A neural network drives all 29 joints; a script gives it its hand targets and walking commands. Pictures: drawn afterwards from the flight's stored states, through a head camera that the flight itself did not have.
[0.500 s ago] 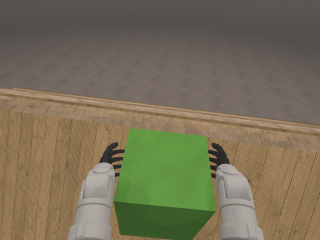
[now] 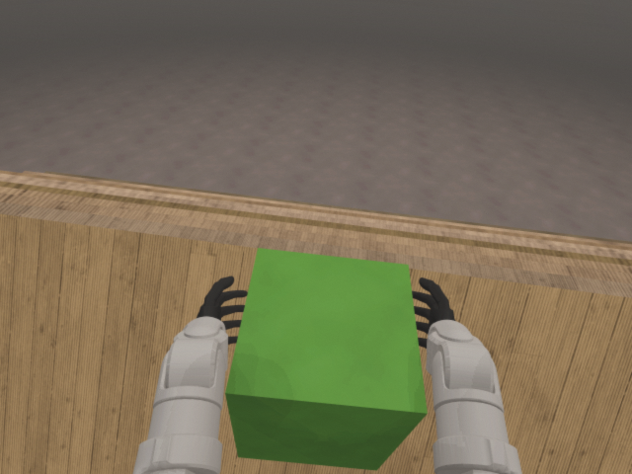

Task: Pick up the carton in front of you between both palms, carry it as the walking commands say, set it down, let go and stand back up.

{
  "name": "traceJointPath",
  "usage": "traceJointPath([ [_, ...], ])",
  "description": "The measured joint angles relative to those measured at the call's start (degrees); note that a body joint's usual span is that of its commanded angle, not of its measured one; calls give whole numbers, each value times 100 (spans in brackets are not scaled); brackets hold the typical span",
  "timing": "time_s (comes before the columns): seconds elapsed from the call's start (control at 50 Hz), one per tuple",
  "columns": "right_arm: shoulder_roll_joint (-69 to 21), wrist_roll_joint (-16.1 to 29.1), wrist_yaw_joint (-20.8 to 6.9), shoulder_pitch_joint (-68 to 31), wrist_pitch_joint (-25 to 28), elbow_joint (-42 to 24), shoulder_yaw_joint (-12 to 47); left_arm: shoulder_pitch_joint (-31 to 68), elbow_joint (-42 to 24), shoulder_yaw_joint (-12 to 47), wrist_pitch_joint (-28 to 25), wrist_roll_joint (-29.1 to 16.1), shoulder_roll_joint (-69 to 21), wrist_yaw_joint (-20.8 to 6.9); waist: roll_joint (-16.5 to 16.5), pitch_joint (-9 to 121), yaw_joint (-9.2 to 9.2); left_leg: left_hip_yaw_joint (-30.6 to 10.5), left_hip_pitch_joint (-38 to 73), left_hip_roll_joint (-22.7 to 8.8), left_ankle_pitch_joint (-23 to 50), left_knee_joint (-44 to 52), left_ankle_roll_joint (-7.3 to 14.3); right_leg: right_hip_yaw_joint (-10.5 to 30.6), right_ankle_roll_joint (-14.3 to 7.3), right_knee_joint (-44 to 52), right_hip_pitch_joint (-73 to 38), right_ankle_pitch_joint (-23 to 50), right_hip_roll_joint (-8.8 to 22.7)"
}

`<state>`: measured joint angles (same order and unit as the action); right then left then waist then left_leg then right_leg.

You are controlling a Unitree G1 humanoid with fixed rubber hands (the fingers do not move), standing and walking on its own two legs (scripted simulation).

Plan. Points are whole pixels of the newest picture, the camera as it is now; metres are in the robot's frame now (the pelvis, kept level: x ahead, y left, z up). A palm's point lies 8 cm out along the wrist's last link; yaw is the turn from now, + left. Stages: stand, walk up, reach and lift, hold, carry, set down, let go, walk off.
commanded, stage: hold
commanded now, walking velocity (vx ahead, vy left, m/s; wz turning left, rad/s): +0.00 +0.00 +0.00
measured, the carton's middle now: (320, 364) +0.29 +0.00 -0.03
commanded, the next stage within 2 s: carry in 0.56 s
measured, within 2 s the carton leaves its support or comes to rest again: neither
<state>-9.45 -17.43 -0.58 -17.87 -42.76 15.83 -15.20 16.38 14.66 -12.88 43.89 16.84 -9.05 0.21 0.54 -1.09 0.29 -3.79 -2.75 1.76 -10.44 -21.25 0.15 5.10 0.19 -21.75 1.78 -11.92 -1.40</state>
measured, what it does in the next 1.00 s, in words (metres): walks ahead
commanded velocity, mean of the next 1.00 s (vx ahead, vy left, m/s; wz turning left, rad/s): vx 0.24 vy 0.00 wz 0.00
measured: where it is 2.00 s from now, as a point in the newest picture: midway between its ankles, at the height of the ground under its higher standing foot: (322, 362)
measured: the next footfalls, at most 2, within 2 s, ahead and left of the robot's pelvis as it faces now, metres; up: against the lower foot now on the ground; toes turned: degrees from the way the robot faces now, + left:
left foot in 1.10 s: +0.30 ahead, +0.09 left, +0.00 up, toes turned +9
right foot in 1.56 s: +0.62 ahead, -0.14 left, +0.00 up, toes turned -15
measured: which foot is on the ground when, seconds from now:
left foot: down 0.00-0.74, up 0.76-1.00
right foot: down 0.00-1.00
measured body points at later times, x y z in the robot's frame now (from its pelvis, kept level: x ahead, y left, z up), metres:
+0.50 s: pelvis +0.00 +0.00 +0.00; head -0.05 +0.00 +0.45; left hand +0.30 +0.15 +0.04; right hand +0.30 -0.16 +0.05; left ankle +0.02 +0.12 -0.74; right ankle +0.01 -0.12 -0.74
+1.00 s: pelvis +0.11 -0.02 +0.01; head +0.10 -0.03 +0.46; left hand +0.39 +0.12 +0.09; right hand +0.39 -0.18 +0.08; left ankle +0.17 +0.11 -0.71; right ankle +0.01 -0.12 -0.74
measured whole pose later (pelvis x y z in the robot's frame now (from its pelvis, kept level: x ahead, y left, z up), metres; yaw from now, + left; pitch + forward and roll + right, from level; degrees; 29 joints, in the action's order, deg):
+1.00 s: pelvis +0.11 -0.02 +0.01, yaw -1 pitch +6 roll +2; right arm -7.9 -6.7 4.4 -9.5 -62.9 -14.8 -7.2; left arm 8.5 -15.3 -5.4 63.7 6.9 -7.6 5.4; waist 1.1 8.3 -0.6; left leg 7.6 -29.3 -2.6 -16.2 -37.5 -1.2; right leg -2.3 -1.1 -12.9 4.3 -14.2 1.8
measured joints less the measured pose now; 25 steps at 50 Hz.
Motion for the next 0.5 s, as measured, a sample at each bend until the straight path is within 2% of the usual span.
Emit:
traceJointPath([
  [0.5,32,89,47,120,-56,-118,151,-145,-139,99,43,-57,36,7,-6,-3,-8,-38,33,-28,12,49,-27,-32,-29,56,-43,13,-26],
])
